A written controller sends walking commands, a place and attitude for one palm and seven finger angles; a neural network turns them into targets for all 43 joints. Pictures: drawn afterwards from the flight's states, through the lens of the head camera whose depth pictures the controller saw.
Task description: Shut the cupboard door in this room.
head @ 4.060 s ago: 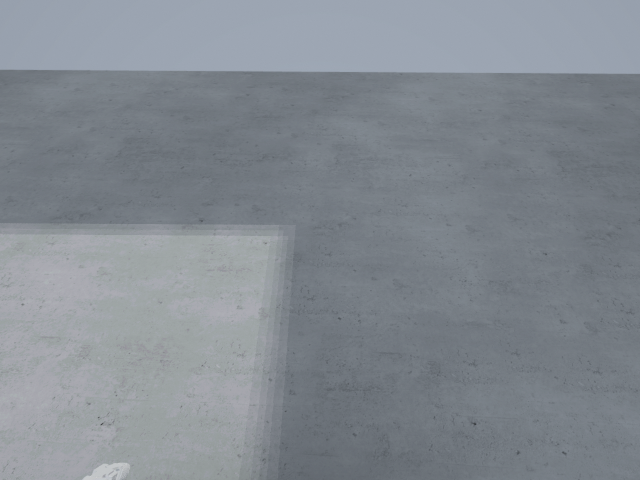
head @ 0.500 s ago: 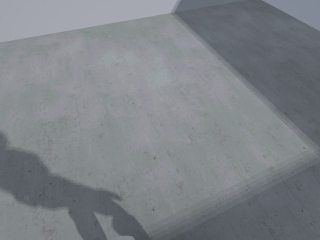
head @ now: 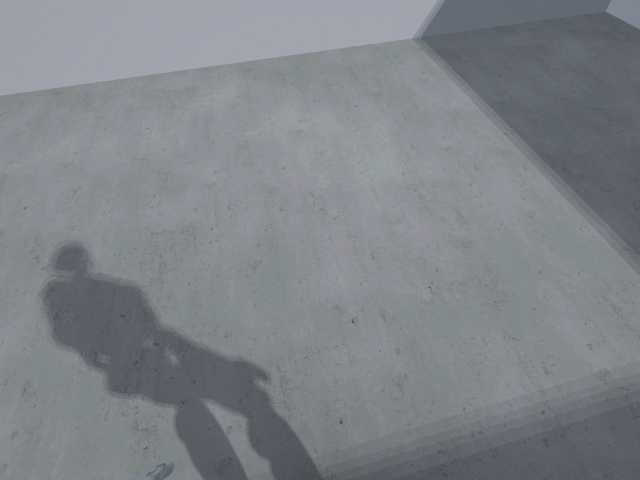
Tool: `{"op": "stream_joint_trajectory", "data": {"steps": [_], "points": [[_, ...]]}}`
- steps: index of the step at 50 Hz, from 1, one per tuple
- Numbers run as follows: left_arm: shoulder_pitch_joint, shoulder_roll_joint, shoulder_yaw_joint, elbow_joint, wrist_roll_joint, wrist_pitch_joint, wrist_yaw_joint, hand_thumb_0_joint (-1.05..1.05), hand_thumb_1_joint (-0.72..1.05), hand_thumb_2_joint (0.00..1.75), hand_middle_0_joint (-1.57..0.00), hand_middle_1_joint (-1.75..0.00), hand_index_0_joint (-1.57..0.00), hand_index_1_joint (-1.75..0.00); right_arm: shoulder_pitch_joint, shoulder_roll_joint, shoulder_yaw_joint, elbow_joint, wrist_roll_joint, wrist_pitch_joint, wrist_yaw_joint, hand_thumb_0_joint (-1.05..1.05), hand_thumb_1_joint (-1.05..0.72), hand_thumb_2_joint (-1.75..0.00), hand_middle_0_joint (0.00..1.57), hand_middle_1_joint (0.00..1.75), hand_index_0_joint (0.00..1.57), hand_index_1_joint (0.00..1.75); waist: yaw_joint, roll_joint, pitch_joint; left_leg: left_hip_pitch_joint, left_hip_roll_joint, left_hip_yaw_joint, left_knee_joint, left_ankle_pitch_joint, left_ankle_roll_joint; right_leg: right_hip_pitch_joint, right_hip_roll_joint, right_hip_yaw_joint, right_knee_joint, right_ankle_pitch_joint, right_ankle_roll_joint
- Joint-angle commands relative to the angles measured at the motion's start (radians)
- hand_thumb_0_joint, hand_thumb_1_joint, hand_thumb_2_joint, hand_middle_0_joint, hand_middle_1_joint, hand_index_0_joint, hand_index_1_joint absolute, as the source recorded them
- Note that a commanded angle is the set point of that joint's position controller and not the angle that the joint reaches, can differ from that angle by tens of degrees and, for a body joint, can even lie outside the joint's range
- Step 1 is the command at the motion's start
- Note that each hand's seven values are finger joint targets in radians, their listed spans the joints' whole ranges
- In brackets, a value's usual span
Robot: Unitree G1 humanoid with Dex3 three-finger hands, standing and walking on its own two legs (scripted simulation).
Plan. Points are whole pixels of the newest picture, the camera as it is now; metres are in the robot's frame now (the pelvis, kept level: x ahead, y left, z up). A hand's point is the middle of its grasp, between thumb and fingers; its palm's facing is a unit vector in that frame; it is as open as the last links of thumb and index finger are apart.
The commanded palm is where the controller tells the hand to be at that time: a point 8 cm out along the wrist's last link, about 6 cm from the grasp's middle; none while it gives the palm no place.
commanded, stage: turn or walk to find it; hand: left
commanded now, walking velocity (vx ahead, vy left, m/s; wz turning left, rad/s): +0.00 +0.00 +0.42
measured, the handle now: out of the picture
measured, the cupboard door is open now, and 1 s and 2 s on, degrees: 86 86 86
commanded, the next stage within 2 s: none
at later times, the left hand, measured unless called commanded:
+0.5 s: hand out of the picture -0.06 +0.24 -0.18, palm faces +0.28 -0.93 -0.24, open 7.4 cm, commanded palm none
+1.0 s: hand out of the picture -0.04 +0.21 -0.14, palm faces +0.43 -0.86 -0.27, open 7.4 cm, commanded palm none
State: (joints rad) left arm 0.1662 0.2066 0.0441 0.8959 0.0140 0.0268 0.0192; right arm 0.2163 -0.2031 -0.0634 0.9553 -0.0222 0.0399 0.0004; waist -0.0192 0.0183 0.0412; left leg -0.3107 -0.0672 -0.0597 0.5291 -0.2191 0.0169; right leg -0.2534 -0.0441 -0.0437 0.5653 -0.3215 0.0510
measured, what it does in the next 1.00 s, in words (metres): steps on the spot, turning left: left foot, then right foot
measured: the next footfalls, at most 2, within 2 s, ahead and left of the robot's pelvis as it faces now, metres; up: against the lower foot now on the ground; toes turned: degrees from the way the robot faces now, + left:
left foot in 0.42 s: +0.00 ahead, +0.14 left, +0.00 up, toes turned +17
right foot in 0.86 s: +0.04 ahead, -0.09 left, +0.00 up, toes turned +18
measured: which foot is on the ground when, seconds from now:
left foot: down 0.00-0.00, up 0.02-0.40, down 0.42-0.86, up 0.88-1.00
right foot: down 0.00-0.42, up 0.44-0.84, down 0.86-1.00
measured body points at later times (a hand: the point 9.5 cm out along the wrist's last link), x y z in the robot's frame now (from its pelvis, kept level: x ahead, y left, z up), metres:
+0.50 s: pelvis -0.03 +0.03 +0.00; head +0.00 +0.06 +0.44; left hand -0.07 +0.29 -0.17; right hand +0.13 -0.20 -0.13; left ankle -0.04 +0.13 -0.73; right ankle -0.02 -0.11 -0.69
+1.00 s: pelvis -0.04 +0.00 +0.01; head -0.01 -0.02 +0.45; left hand -0.06 +0.25 -0.12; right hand +0.11 -0.22 -0.16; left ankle -0.10 +0.12 -0.66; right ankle +0.00 -0.10 -0.73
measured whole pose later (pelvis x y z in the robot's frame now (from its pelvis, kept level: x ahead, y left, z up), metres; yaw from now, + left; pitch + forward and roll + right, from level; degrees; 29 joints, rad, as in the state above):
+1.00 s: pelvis -0.04 +0.00 +0.01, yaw +26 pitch -1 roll +1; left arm 0.20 0.17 0.03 0.90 0.03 0.01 0.02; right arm 0.23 -0.24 -0.09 0.98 -0.02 0.07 0.01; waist -0.02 0.05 0.04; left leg -0.49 -0.04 -0.03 1.07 -0.40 -0.03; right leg -0.21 -0.07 -0.12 0.53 -0.30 -0.01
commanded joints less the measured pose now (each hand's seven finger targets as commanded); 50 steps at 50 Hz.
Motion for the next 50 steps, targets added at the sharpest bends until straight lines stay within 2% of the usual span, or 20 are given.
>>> {"op": "stream_joint_trajectory", "data": {"steps": [1, 2, 4, 5, 15, 18, 19, 20, 21, 22, 25, 28, 34, 38, 41, 42, 43, 44, 47, 50], "points": [[0.124, 0.248, 0.058, -0.05, 0.01, -0.027, 0.02, 0.0, 0.9, 0.9, -0.2, -0.3, -0.2, -0.3, -0.037, -0.121, -0.042, -0.114, 0.001, -0.007, 0.001, 0.0, -0.9, -0.9, 0.2, 0.3, 0.2, 0.3, 0.07, -0.3, -0.072, -0.258, 0.019, -0.006, 0.412, -0.345, -0.038, 0.14, -0.439, 0.378, -0.321, 0.159, -0.206], [0.085, 0.219, 0.061, -0.056, 0.009, -0.025, 0.025, 0.0, 0.9, 0.9, -0.2, -0.3, -0.2, -0.3, -0.054, -0.133, -0.048, -0.11, -0.001, 0.006, 0.003, 0.0, -0.9, -0.9, 0.2, 0.3, 0.2, 0.3, 0.053, -0.274, -0.043, -0.252, 0.04, -0.03, 0.542, -0.327, -0.036, 0.068, -0.407, 0.361, -0.326, 0.149, -0.22], [-0.003, 0.162, 0.037, -0.07, 0.007, -0.03, 0.018, 0.0, 0.9, 0.9, -0.2, -0.3, -0.2, -0.3, -0.019, -0.118, -0.047, -0.06, -0.002, 0.016, 0.016, 0.0, -0.9, -0.9, 0.2, 0.3, 0.2, 0.3, -0.001, -0.144, 0.039, -0.251, 0.073, -0.009, 0.672, -0.192, -0.049, 0.004, -0.291, 0.176, -0.293, 0.171, -0.176], [-0.012, 0.148, 0.033, -0.072, 0.008, -0.034, 0.017, 0.0, 0.9, 0.9, -0.2, -0.3, -0.2, -0.3, 0.013, -0.108, -0.042, -0.046, -0.002, 0.015, 0.019, 0.0, -0.9, -0.9, 0.2, 0.3, 0.2, 0.3, -0.009, -0.155, 0.019, -0.249, 0.077, 0.01, 0.679, -0.159, -0.06, 0.03, -0.263, 0.118, -0.274, 0.219, -0.163], [0.137, 0.21, 0.053, 0.001, 0.02, -0.028, 0.015, 0.0, 0.9, 0.9, -0.2, -0.3, -0.2, -0.3, -0.097, -0.079, -0.012, -0.062, 0.013, 0.002, 0.016, 0.0, -0.9, -0.9, 0.2, 0.3, 0.2, 0.3, 0.072, -0.23, -0.043, -0.114, 0.089, 0.134, 0.265, -0.241, -0.074, 0.174, -0.304, 0.014, -0.157, 0.559, -0.186], [0.109, 0.218, 0.058, 0.01, 0.015, -0.021, 0.013, 0.0, 0.9, 0.9, -0.2, -0.3, -0.2, -0.3, -0.031, -0.089, -0.011, -0.049, 0.014, -0.009, 0.011, 0.0, -0.9, -0.9, 0.2, 0.3, 0.2, 0.3, 0.03, -0.228, -0.074, 0.021, 0.082, 0.163, 0.043, -0.115, -0.06, 0.143, -0.293, -0.037, -0.066, 0.537, -0.134], [0.1, 0.206, 0.057, 0.008, 0.006, -0.015, 0.011, 0.0, 0.9, 0.9, -0.2, -0.3, -0.2, -0.3, 0.007, -0.113, -0.015, -0.038, 0.011, -0.016, 0.012, 0.0, -0.9, -0.9, 0.2, 0.3, 0.2, 0.3, 0.006, -0.169, -0.09, 0.137, 0.092, 0.154, -0.087, 0.019, -0.048, 0.072, -0.27, -0.074, 0.007, 0.455, -0.089], [0.122, 0.165, 0.052, -0.009, -0.001, -0.007, 0.006, 0.0, 0.9, 0.9, -0.2, -0.3, -0.2, -0.3, 0.037, -0.194, -0.033, -0.04, 0.004, -0.027, 0.011, 0.0, -0.9, -0.9, 0.2, 0.3, 0.2, 0.3, -0.007, 0.043, -0.128, 0.291, 0.243, -0.037, -0.156, 0.215, 0.012, -0.103, -0.191, -0.127, 0.173, 0.216, -0.025], [0.104, 0.098, 0.033, -0.045, -0.002, -0.003, 0.001, 0.0, 0.9, 0.9, -0.2, -0.3, -0.2, -0.3, 0.081, -0.282, -0.052, -0.037, 0.003, -0.027, 0.006, 0.0, -0.9, -0.9, 0.2, 0.3, 0.2, 0.3, -0.027, 0.312, -0.114, 0.333, 0.466, -0.29, -0.183, 0.546, 0.135, -0.297, -0.083, -0.128, 0.369, -0.315, 0.031], [0.032, 0.116, 0.026, -0.055, 0.008, 0.012, 0.012, 0.0, 0.9, 0.9, -0.2, -0.3, -0.2, -0.3, 0.122, -0.283, -0.053, -0.017, 0.004, -0.024, -0.002, 0.0, -0.9, -0.9, 0.2, 0.3, 0.2, 0.3, -0.062, 0.258, -0.114, 0.235, 0.475, -0.277, -0.196, 0.437, 0.177, -0.255, -0.082, -0.029, 0.488, -0.343, 0.016], [0.018, 0.115, 0.039, -0.017, 0.005, 0.01, -0.004, 0.0, 0.9, 0.9, -0.2, -0.3, -0.2, -0.3, -0.024, -0.203, -0.025, -0.05, -0.001, -0.028, -0.019, 0.0, -0.9, -0.9, 0.2, 0.3, 0.2, 0.3, 0.0, 0.158, -0.013, 0.121, 0.341, -0.173, -0.218, 0.279, 0.143, -0.282, -0.082, 0.021, 0.565, -0.141, 0.015], [0.067, 0.11, 0.036, 0.008, 0.004, 0.01, -0.009, 0.0, 0.9, 0.9, -0.2, -0.3, -0.2, -0.3, -0.042, -0.195, -0.021, -0.062, 0.004, -0.036, -0.02, 0.0, -0.9, -0.9, 0.2, 0.3, 0.2, 0.3, 0.016, 0.121, -0.06, 0.156, 0.298, -0.122, -0.219, 0.309, 0.136, -0.244, -0.066, 0.013, 0.509, -0.089, 0.026], [0.004, 0.095, 0.029, -0.031, 0.001, 0.008, -0.002, 0.0, 0.9, 0.9, -0.2, -0.3, -0.2, -0.3, 0.009, -0.205, -0.035, -0.054, -0.002, -0.027, -0.016, 0.0, -0.9, -0.9, 0.2, 0.3, 0.2, 0.3, -0.019, 0.1, -0.065, 0.189, 0.312, -0.221, -0.208, 0.299, 0.167, -0.213, -0.032, 0.017, 0.336, -0.136, 0.027], [0.032, 0.086, 0.027, -0.041, -0.005, 0.0, 0.003, 0.0, 0.9, 0.9, -0.2, -0.3, -0.2, -0.3, -0.013, -0.204, -0.041, -0.066, -0.005, -0.019, -0.011, 0.0, -0.9, -0.9, 0.2, 0.3, 0.2, 0.3, -0.003, 0.136, -0.076, 0.125, 0.286, -0.259, -0.179, 0.314, 0.157, -0.096, 0.0, 0.007, 0.163, -0.116, 0.013], [0.119, 0.101, 0.032, -0.022, -0.004, -0.012, 0.009, 0.0, 0.9, 0.9, -0.2, -0.3, -0.2, -0.3, -0.043, -0.188, -0.043, -0.08, 0.003, -0.014, -0.005, 0.0, -0.9, -0.9, 0.2, 0.3, 0.2, 0.3, 0.044, 0.095, -0.086, -0.005, 0.224, -0.236, -0.11, 0.197, 0.099, 0.105, 0.003, -0.005, -0.102, 0.076, 0.004], [0.143, 0.146, 0.04, -0.021, 0.003, -0.022, 0.014, 0.0, 0.9, 0.9, -0.2, -0.3, -0.2, -0.3, -0.038, -0.151, -0.041, -0.084, 0.011, -0.014, 0.001, 0.0, -0.9, -0.9, 0.2, 0.3, 0.2, 0.3, 0.058, -0.015, -0.093, -0.112, 0.161, -0.186, -0.016, 0.074, 0.049, 0.214, -0.082, 0.082, -0.223, 0.091, -0.019], [0.147, 0.228, 0.058, -0.028, 0.017, -0.029, 0.02, 0.0, 0.9, 0.9, -0.2, -0.3, -0.2, -0.3, -0.025, -0.086, -0.029, -0.11, 0.015, -0.015, 0.006, 0.0, -0.9, -0.9, 0.2, 0.3, 0.2, 0.3, 0.057, -0.276, -0.071, -0.283, 0.02, -0.022, 0.187, -0.187, -0.024, 0.26, -0.327, 0.338, -0.305, 0.063, -0.115], [0.12, 0.251, 0.059, -0.051, 0.012, -0.025, 0.019, 0.0, 0.9, 0.9, -0.2, -0.3, -0.2, -0.3, -0.046, -0.121, -0.04, -0.116, 0.002, -0.005, 0.003, 0.0, -0.9, -0.9, 0.2, 0.3, 0.2, 0.3, 0.069, -0.296, -0.059, -0.271, 0.019, -0.005, 0.403, -0.334, -0.038, 0.13, -0.442, 0.393, -0.344, 0.065, -0.205], [-0.009, 0.164, 0.04, -0.074, 0.007, -0.027, 0.019, 0.0, 0.9, 0.9, -0.2, -0.3, -0.2, -0.3, -0.016, -0.123, -0.048, -0.064, -0.001, 0.015, 0.017, 0.0, -0.9, -0.9, 0.2, 0.3, 0.2, 0.3, -0.003, -0.146, 0.03, -0.254, 0.076, -0.015, 0.66, -0.197, -0.045, -0.011, -0.302, 0.189, -0.309, 0.119, -0.171], [0.016, 0.146, 0.033, -0.063, 0.01, -0.039, 0.019, 0.0, 0.9, 0.9, -0.2, -0.3, -0.2, -0.3, 0.008, -0.104, -0.038, -0.045, 0.001, 0.014, 0.02, 0.0, -0.9, -0.9, 0.2, 0.3, 0.2, 0.3, 0.004, -0.183, 0.0, -0.238, 0.089, 0.033, 0.634, -0.158, -0.075, 0.067, -0.263, 0.071, -0.257, 0.301, -0.164]]}}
